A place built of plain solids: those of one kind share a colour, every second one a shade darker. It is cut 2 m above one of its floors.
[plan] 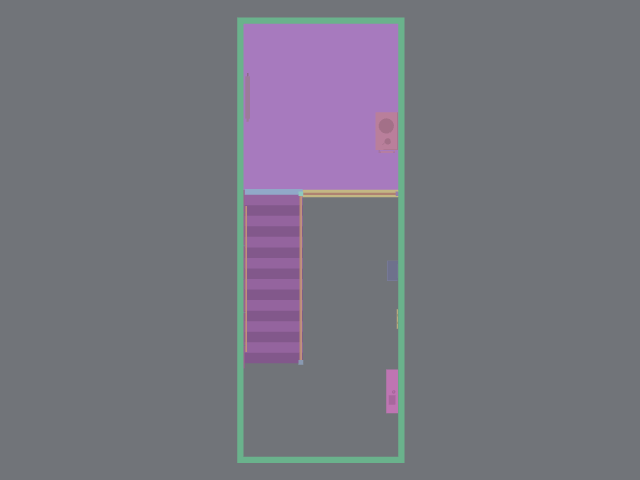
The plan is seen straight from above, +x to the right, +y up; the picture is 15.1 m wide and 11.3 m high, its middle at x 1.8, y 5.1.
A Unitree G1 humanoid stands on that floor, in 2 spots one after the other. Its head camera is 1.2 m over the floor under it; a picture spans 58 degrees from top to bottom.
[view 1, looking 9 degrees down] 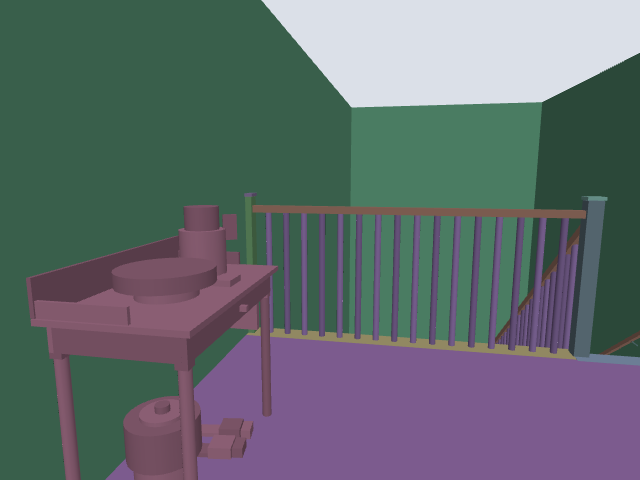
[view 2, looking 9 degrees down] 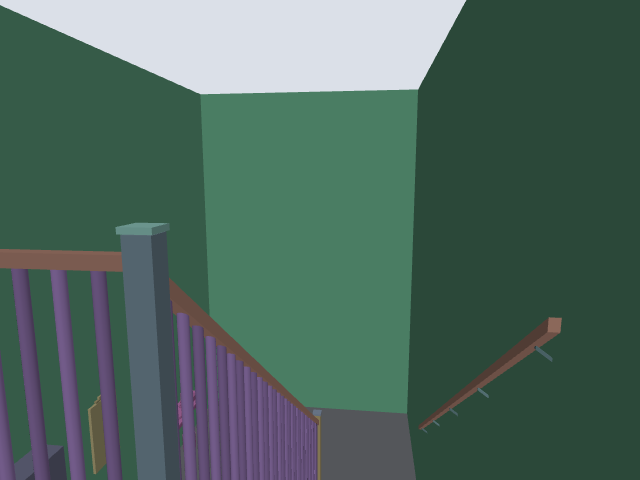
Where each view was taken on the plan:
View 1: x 2.52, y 9.19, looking -79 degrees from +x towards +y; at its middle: bal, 3.08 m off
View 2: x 0.68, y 7.38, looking -83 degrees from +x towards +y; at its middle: wall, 7.53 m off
